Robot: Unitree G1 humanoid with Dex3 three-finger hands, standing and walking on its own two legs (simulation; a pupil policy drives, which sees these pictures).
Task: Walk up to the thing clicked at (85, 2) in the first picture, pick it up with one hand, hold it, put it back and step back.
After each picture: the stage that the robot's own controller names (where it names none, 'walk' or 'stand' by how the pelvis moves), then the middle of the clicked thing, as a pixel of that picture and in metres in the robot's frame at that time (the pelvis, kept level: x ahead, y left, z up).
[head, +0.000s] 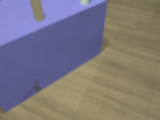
stand; out of the picture +1.27 +0.02 -0.01
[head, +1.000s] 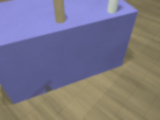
rise first; out of the picture +1.16 -0.12 +0.00
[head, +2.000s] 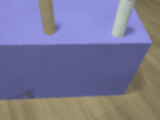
rise first; (122, 15) +0.81 -0.10 +0.00
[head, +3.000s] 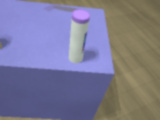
rise first; (78, 39) +0.58 +0.06 +0.02
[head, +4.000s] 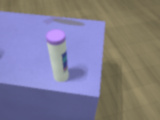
stand; (58, 58) +0.49 +0.14 +0.00
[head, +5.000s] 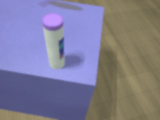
stand; (55, 45) +0.52 +0.13 +0.00
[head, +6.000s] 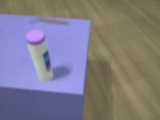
stand; (41, 58) +0.50 +0.20 -0.01
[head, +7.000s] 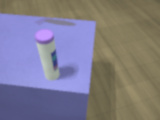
stand; (48, 57) +0.51 +0.18 -0.01
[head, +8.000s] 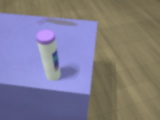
stand; (49, 57) +0.51 +0.17 -0.01
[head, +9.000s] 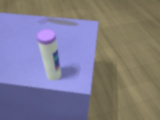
stand; (50, 57) +0.51 +0.17 -0.01
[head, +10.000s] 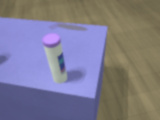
rise first; (56, 60) +0.51 +0.18 -0.01
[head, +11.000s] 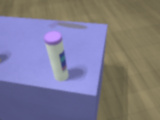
go down; (57, 58) +0.52 +0.17 -0.01
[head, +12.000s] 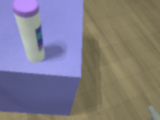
go down; (31, 34) +0.52 +0.15 +0.04
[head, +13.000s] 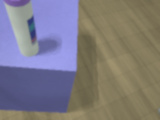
go down; (24, 26) +0.53 +0.17 +0.06
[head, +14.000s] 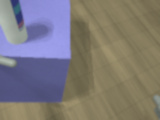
close in; (8, 9) +0.54 +0.17 +0.10
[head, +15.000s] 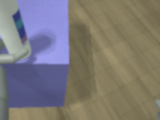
close; (10, 25) +0.50 +0.17 +0.10
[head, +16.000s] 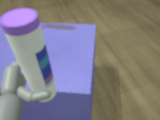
lift; (35, 63) +0.30 +0.14 +0.22
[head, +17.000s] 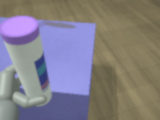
hold; (32, 69) +0.30 +0.15 +0.19
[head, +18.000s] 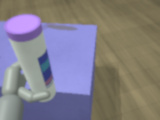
hold; (36, 65) +0.31 +0.14 +0.20
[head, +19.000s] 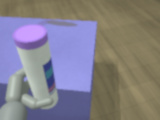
crouch; (40, 72) +0.31 +0.14 +0.16
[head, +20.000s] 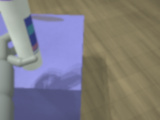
crouch; (22, 32) +0.44 +0.17 +0.19
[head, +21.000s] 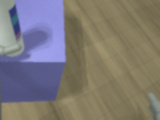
lower; (4, 19) +0.50 +0.16 +0.08
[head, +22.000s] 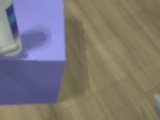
lower; (1, 18) +0.50 +0.17 +0.10
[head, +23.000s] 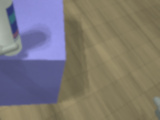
lower; (1, 18) +0.50 +0.17 +0.10
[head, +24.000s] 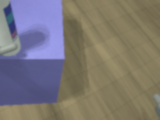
lower; out of the picture +0.50 +0.17 +0.10
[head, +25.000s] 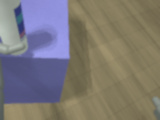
loosen; (9, 18) +0.50 +0.16 +0.10
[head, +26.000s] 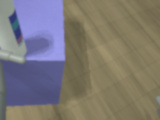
withdraw; (5, 25) +0.49 +0.16 +0.10
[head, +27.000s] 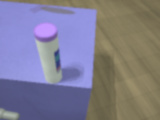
sink last; (50, 57) +0.45 +0.14 +0.05
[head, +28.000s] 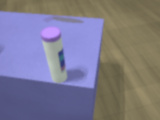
stand; (55, 57) +0.49 +0.16 +0.04
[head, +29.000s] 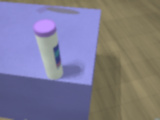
stand; (50, 53) +0.47 +0.16 +0.06
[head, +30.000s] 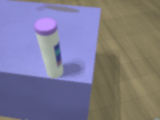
stand; (51, 51) +0.48 +0.15 +0.06
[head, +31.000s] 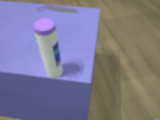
stand; (50, 51) +0.48 +0.15 +0.06
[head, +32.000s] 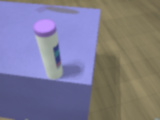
stand; (50, 53) +0.47 +0.15 +0.06
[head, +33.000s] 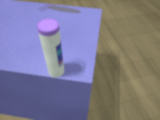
stand; (52, 51) +0.48 +0.15 +0.04
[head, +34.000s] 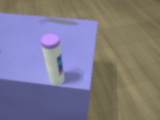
stand; (53, 62) +0.49 +0.15 -0.01
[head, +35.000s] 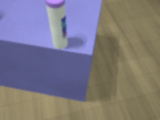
walk; (58, 24) +0.61 +0.13 +0.01
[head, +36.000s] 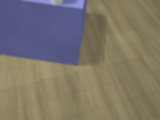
walk; out of the picture +0.94 +0.20 +0.01
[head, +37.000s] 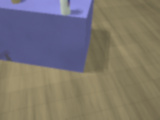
stand; out of the picture +1.10 +0.17 +0.00
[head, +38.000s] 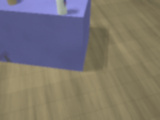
stand; out of the picture +1.09 +0.18 -0.01
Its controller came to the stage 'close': yes
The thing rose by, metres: 0.22
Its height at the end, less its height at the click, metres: +0.00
